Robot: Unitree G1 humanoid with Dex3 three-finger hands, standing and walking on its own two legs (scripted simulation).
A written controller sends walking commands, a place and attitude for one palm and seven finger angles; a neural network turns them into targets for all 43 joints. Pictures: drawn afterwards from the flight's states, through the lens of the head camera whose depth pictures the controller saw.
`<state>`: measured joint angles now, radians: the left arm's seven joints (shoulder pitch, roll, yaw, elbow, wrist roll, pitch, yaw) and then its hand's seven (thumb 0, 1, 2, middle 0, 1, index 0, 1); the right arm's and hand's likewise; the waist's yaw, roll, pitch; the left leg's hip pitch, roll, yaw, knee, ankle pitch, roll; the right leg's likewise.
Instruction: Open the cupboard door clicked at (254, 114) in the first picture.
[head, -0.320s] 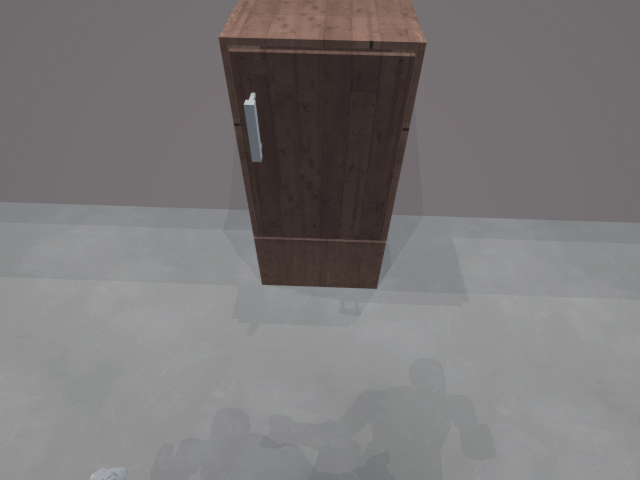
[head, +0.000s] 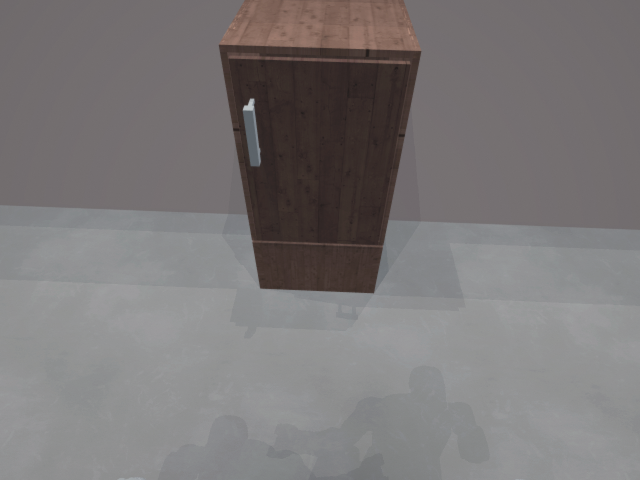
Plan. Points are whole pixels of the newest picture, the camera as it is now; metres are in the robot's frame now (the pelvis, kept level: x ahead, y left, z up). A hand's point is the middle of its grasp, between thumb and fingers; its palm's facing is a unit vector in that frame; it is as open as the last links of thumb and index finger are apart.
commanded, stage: stand and wait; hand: left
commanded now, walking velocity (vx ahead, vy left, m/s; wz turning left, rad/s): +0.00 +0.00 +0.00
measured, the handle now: (253, 132) +0.88 +0.23 -0.04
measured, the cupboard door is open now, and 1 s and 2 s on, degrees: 0 0 0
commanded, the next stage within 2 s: look at it before walking up in 0.50 s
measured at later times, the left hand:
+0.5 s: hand out of the picture +0.07 +0.24 -0.15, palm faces -0.03 -0.94 -0.34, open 7.4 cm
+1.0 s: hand out of the picture +0.07 +0.23 -0.15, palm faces -0.04 -0.94 -0.33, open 7.4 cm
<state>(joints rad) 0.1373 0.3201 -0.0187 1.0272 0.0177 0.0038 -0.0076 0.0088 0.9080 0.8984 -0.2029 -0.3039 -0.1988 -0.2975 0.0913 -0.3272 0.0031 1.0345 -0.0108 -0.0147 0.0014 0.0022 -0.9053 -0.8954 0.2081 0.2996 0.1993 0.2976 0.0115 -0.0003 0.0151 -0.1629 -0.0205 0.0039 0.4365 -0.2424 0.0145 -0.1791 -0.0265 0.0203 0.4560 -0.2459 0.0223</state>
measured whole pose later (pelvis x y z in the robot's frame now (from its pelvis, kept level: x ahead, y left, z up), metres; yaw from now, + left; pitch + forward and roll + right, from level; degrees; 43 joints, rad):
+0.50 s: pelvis -0.01 -0.01 +0.00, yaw +0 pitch -2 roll +0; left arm 0.14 0.34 -0.01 1.09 0.02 0.00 -0.01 0.01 0.91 0.90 -0.20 -0.30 -0.20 -0.30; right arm 0.13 -0.35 0.00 1.12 -0.01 -0.01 0.00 0.00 -0.91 -0.90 0.21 0.30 0.20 0.30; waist 0.00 0.01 0.03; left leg -0.15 0.00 0.00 0.39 -0.20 0.00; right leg -0.17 -0.01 0.02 0.41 -0.21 0.01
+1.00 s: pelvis -0.01 -0.01 +0.00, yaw +0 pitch -2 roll +0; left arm 0.13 0.33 -0.01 1.09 0.02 0.00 -0.01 0.01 0.91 0.90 -0.20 -0.30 -0.20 -0.30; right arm 0.11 -0.35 0.00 1.11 -0.01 -0.01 0.00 0.00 -0.91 -0.90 0.21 0.30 0.20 0.30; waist 0.00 0.00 0.03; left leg -0.14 0.00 0.00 0.36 -0.20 -0.01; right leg -0.16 0.00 0.02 0.39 -0.20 0.00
